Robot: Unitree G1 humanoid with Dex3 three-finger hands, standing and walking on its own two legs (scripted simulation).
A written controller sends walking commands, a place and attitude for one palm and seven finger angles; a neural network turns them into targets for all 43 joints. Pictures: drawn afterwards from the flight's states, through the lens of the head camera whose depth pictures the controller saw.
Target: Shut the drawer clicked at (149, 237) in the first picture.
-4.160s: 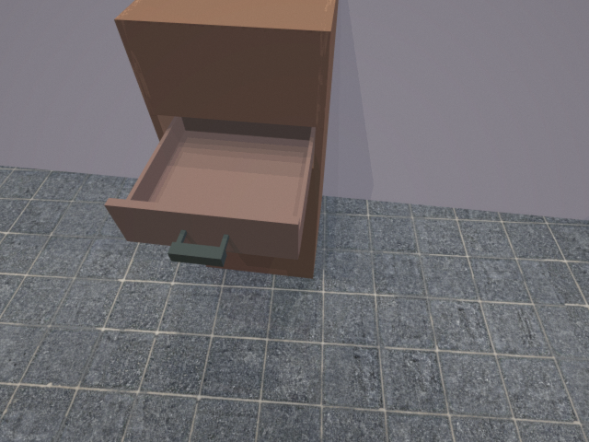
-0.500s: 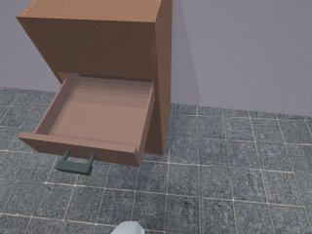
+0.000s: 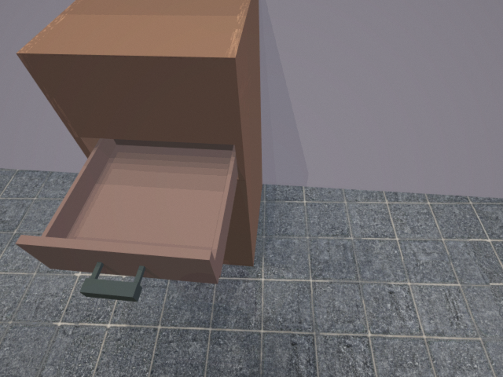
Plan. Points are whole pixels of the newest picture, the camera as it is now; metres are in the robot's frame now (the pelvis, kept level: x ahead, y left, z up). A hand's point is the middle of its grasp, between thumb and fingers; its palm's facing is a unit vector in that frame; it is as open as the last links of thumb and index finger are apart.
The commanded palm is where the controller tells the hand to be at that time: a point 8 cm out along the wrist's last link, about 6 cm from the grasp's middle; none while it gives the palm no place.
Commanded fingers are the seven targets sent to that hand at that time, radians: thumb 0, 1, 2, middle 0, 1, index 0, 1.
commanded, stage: look again from close up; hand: left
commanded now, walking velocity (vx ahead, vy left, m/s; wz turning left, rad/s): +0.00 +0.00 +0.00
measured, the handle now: (115, 279) +0.30 +0.30 -0.11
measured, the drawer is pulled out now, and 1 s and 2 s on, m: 0.30 0.30 0.30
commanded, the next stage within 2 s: shuffle to correct the standing spot in 0.58 s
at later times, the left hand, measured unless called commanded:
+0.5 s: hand out of the picture -0.07 +0.21 -0.18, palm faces +0.05 -0.98 -0.18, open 7.4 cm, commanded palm none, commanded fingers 0.00 0.90 0.90 -0.20 -0.30 -0.20 -0.30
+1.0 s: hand out of the picture -0.09 +0.22 -0.19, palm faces +0.07 -0.99 -0.12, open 7.4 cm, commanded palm none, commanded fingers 0.00 0.90 0.90 -0.20 -0.30 -0.20 -0.30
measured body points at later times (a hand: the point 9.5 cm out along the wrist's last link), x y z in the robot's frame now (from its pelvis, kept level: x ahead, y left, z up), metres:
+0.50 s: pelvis -0.05 +0.04 +0.00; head -0.07 +0.05 +0.45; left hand -0.07 +0.26 -0.16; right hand -0.07 -0.18 -0.15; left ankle -0.01 +0.14 -0.74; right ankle -0.05 -0.08 -0.74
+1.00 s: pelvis -0.02 +0.08 -0.01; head -0.04 +0.09 +0.44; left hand -0.10 +0.27 -0.17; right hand -0.03 -0.15 -0.16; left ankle -0.01 +0.14 -0.74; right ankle -0.05 -0.08 -0.74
